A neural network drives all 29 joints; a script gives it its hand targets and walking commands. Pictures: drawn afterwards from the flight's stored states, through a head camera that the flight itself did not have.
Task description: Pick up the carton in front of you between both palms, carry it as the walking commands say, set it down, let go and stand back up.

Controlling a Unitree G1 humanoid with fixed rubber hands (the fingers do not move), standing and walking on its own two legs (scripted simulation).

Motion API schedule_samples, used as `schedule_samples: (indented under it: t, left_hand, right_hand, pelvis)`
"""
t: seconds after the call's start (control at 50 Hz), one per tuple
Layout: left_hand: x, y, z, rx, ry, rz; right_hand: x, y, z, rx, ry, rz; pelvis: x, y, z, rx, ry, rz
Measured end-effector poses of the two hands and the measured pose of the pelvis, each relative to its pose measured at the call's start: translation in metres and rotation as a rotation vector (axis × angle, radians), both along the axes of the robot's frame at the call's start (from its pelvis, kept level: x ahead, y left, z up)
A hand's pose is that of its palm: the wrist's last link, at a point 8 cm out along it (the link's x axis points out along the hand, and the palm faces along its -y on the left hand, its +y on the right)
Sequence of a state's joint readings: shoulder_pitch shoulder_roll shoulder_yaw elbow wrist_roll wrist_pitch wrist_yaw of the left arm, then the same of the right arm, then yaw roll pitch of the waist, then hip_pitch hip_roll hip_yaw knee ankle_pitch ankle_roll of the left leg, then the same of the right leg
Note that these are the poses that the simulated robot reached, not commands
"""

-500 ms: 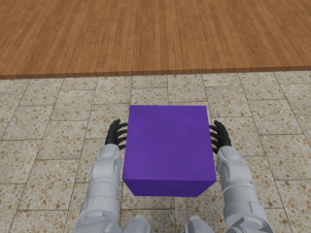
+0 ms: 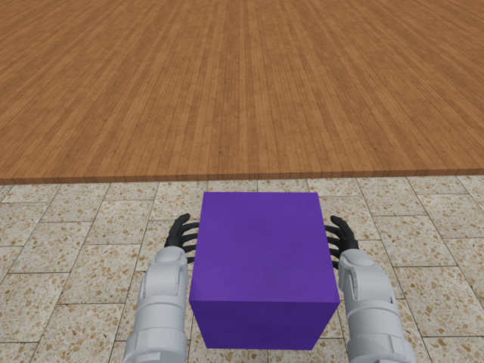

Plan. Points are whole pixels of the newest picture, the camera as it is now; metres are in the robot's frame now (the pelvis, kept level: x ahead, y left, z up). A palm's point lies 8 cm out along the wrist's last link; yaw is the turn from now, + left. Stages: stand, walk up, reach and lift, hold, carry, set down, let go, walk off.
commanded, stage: reach and lift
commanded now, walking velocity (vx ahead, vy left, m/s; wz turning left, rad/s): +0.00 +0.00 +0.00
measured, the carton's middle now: (259, 273) +0.30 +0.00 -0.05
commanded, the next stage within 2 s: hold in 0.84 s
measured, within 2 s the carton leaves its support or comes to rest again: neither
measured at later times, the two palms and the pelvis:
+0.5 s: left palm (175, 247) +0.31 +0.15 +0.04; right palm (348, 250) +0.30 -0.15 +0.04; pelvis +0.01 +0.00 +0.01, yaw +0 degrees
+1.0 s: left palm (171, 245) +0.30 +0.15 +0.06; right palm (351, 247) +0.29 -0.15 +0.06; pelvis +0.01 +0.00 +0.01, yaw +0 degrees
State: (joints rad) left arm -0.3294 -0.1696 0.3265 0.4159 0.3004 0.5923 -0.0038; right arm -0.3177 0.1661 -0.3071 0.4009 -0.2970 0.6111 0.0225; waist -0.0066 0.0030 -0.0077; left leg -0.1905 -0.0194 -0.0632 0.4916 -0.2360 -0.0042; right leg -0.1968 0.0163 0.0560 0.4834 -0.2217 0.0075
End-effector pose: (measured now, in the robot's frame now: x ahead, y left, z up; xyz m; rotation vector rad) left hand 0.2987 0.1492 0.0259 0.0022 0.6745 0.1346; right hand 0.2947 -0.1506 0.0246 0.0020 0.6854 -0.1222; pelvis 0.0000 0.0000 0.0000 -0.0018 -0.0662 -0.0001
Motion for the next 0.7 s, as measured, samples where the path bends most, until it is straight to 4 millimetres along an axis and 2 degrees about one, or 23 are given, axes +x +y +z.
schedule_samples:
  t: [0.22,0.7]
  left_hand:
    - [0.001,0.001,0.004,-0.005,-0.013,0.006]
    - [0.008,0.000,0.014,0.030,-0.006,-0.021]
  right_hand:
    - [0.002,0.001,0.003,0.006,-0.013,-0.001]
    - [0.009,0.000,0.014,-0.030,-0.006,0.024]
  pelvis:
    - [-0.005,0.000,0.001,0.001,-0.016,0.001]
    - [0.017,0.000,0.008,0.000,-0.029,-0.001]
